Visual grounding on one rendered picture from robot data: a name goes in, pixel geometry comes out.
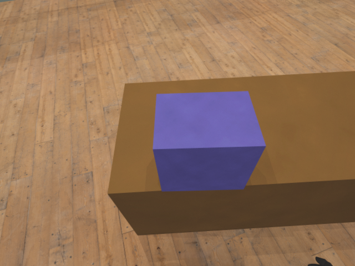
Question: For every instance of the pedestal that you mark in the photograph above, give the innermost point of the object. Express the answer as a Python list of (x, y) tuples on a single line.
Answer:
[(305, 175)]

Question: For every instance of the carton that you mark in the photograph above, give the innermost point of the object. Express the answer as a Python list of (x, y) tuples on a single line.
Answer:
[(206, 141)]

